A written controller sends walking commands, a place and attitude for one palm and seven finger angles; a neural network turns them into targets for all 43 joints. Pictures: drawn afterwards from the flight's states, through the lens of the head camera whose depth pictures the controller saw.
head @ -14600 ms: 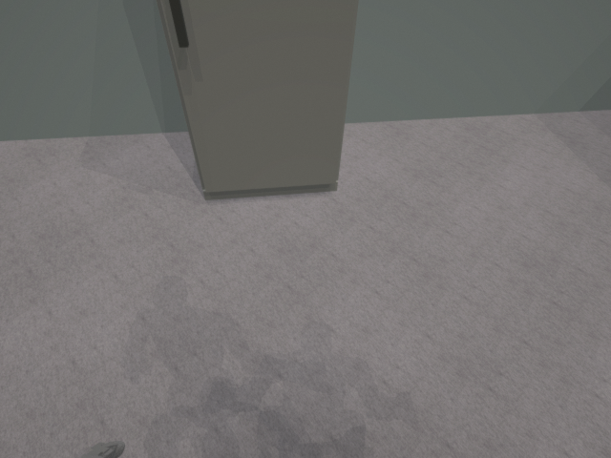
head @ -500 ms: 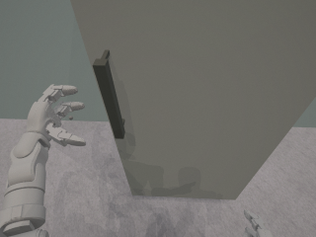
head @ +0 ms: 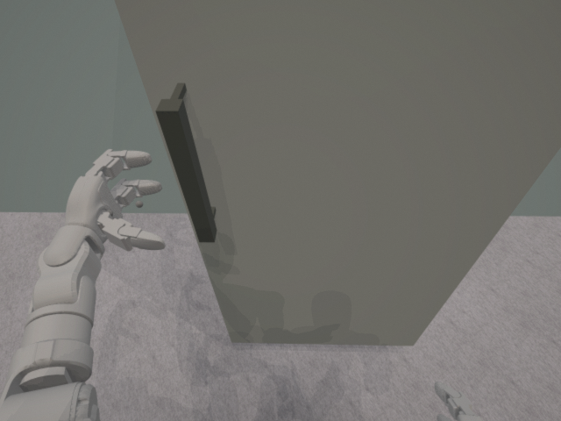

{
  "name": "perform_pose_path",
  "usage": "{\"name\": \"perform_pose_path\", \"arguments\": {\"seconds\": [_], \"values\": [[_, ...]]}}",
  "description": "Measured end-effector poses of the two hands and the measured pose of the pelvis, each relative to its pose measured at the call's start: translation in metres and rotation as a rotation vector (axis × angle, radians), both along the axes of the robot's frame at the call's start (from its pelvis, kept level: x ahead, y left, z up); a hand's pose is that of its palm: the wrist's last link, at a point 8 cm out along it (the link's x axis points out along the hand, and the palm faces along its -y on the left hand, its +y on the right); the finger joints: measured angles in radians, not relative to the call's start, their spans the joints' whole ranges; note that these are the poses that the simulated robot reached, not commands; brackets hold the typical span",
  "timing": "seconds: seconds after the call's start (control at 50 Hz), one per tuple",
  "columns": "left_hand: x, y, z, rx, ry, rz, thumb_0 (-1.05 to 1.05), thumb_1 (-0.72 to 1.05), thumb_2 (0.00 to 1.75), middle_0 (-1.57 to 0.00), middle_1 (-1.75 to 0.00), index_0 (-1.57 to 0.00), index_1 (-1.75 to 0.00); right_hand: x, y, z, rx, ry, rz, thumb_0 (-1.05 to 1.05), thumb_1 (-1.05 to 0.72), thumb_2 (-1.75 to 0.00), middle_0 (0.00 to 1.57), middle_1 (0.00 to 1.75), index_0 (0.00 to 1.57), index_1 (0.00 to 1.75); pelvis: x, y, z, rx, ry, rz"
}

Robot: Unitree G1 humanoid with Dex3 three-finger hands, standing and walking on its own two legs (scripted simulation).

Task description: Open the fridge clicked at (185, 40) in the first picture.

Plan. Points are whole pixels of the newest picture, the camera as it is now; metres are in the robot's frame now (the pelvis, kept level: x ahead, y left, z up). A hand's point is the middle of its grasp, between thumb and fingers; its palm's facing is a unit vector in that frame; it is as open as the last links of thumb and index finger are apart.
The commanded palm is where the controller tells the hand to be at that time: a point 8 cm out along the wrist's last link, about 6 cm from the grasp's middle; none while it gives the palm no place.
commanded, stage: move the hooked fingers beside the handle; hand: left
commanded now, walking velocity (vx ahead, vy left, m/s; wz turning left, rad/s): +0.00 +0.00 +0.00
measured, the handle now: (195, 172) +0.44 +0.16 +0.13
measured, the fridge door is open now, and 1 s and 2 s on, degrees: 0 0 0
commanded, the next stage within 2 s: none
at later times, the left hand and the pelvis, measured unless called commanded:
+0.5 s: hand (147, 201) +0.37 +0.21 +0.13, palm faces +0.05 -1.00 +0.00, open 14.0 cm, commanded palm +0.34 +0.26 +0.13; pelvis +0.00 +0.00 +0.00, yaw +0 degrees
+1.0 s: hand (142, 207) +0.36 +0.21 +0.13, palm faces +0.07 -1.00 -0.02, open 14.0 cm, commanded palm +0.34 +0.26 +0.14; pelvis +0.00 +0.00 +0.00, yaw +0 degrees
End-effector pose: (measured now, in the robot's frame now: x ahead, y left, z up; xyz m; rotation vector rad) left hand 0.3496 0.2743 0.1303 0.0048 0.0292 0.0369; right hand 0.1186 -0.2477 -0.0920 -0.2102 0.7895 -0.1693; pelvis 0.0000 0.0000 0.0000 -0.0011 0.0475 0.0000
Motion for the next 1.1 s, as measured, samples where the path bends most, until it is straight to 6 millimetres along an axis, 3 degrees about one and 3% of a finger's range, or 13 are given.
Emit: {"name": "perform_pose_path", "arguments": {"seconds": [0.12, 0.28, 0.44, 0.6, 0.76, 0.92, 1.1], "values": [[-0.002, -0.005, 0.004, 0.006, -0.057, 0.014, -0.01, -0.50, 0.30, -0.30, -1.20, -0.30, -1.20, -0.005, 0.000, -0.001, -0.001, 0.013, -0.006, 0.02, -0.90, -0.89, 0.21, 0.30, 0.20, 0.30, 0.001, 0.001, 0.000, 0.000, -0.005, -0.006], [0.001, 0.005, 0.001, 0.013, -0.006, 0.028, -0.01, -0.50, 0.30, -0.30, -1.20, -0.30, -1.20, -0.004, 0.002, 0.000, 0.006, 0.014, -0.007, 0.02, -0.90, -0.89, 0.21, 0.30, 0.20, 0.30, 0.000, 0.000, 0.000, -0.001, -0.004, -0.003], [-0.002, -0.015, 0.007, -0.006, -0.068, -0.012, -0.01, -0.50, 0.30, -0.30, -1.20, -0.30, -1.20, 0.005, 0.005, 0.000, 0.013, -0.001, 0.009, 0.02, -0.90, -0.89, 0.21, 0.30, 0.20, 0.30, 0.003, 0.002, 0.001, 0.000, -0.006, -0.003], [-0.003, -0.003, -0.002, 0.017, -0.003, 0.045, -0.01, -0.50, 0.30, -0.30, -1.20, -0.30, -1.20, 0.013, 0.005, 0.004, 0.022, -0.027, 0.009, 0.02, -0.90, -0.89, 0.21, 0.30, 0.20, 0.30, 0.003, -0.001, 0.001, 0.002, -0.007, -0.007], [-0.008, -0.008, 0.014, 0.009, -0.080, 0.009, -0.01, -0.50, 0.30, -0.30, -1.20, -0.30, -1.20, 0.016, 0.004, 0.003, 0.013, -0.022, 0.024, 0.02, -0.90, -0.89, 0.21, 0.30, 0.20, 0.30, 0.004, -0.002, 0.001, -0.001, -0.016, 0.002], [-0.007, -0.008, -0.007, 0.007, 0.024, 0.022, -0.01, -0.50, 0.30, -0.30, -1.20, -0.30, -1.20, 0.015, 0.001, 0.004, 0.014, -0.027, 0.011, 0.02, -0.90, -0.89, 0.21, 0.30, 0.20, 0.30, 0.002, -0.003, 0.001, 0.002, -0.008, -0.001], [-0.009, -0.005, 0.020, 0.012, -0.102, 0.027, -0.01, -0.50, 0.30, -0.30, -1.20, -0.30, -1.20, 0.010, 0.002, 0.004, 0.014, -0.023, 0.010, 0.02, -0.90, -0.89, 0.21, 0.30, 0.20, 0.30, 0.003, -0.004, 0.001, 0.000, -0.022, -0.002]]}}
